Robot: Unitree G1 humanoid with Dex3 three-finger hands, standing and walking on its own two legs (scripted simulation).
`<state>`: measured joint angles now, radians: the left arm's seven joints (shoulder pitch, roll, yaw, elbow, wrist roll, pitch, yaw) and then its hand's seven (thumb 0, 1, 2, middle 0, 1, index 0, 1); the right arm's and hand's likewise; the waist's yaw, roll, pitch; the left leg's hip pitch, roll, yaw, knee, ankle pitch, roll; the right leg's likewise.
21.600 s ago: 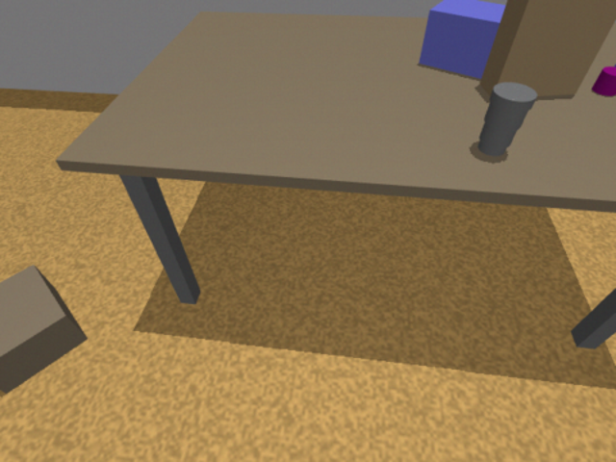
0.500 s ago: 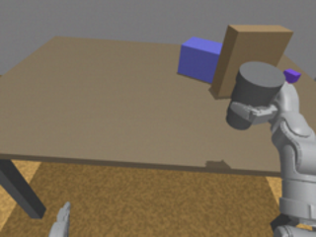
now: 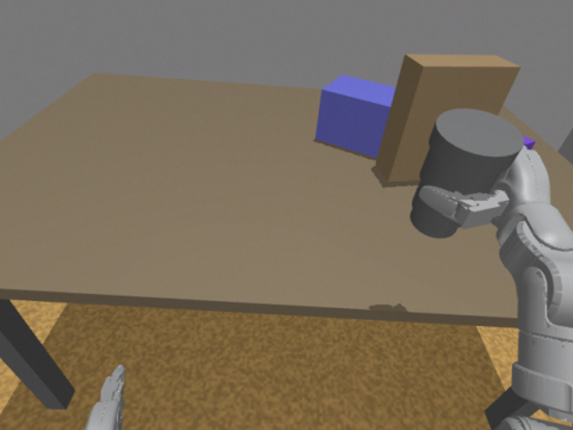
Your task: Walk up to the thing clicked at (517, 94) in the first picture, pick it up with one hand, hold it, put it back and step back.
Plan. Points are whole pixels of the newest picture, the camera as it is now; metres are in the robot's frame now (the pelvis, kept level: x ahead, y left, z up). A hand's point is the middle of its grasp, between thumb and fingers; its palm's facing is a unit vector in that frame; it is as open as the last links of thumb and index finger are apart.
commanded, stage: hold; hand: right
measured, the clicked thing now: (453, 181) +0.34 -0.17 +0.25
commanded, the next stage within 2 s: none
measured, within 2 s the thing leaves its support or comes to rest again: neither
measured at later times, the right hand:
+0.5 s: hand (459, 182) +0.34 -0.17 +0.25, palm faces +0.12 +0.99 -0.01, open 10.6 cm
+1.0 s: hand (460, 187) +0.33 -0.17 +0.25, palm faces +0.13 +0.99 -0.02, open 10.6 cm
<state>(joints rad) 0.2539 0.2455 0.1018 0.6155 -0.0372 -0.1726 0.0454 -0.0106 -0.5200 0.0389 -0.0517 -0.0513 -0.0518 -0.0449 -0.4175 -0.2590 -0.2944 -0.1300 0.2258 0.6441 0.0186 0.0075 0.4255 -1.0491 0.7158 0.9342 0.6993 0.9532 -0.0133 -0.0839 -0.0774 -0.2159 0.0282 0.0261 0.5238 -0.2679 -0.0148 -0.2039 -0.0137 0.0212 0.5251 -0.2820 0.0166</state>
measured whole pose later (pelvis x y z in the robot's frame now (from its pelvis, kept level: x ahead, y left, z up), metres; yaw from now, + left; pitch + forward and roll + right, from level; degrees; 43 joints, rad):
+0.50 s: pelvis +0.00 +0.00 +0.00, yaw +0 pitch -2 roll +0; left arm 0.25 0.25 0.11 0.64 -0.04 -0.19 0.04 -0.01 -0.53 0.04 -0.05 -0.05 -0.05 -0.05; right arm -0.40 -0.26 -0.30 -0.17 0.23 0.70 0.03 0.01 0.43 -1.05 0.72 0.94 0.70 0.95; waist -0.01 -0.09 -0.08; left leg -0.21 0.03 0.03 0.52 -0.27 -0.02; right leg -0.20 -0.01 0.02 0.52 -0.29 0.02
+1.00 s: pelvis +0.00 +0.00 +0.00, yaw +0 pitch -2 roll +0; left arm 0.24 0.25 0.11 0.64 -0.04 -0.19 0.05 -0.01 -0.53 0.05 -0.05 -0.05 -0.05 -0.05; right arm -0.36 -0.26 -0.31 -0.19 0.24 0.68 0.03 0.01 0.43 -1.05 0.72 0.94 0.70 0.95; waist -0.01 -0.09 -0.07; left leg -0.21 0.03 0.03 0.52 -0.27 -0.01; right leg -0.20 -0.02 0.03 0.52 -0.28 0.02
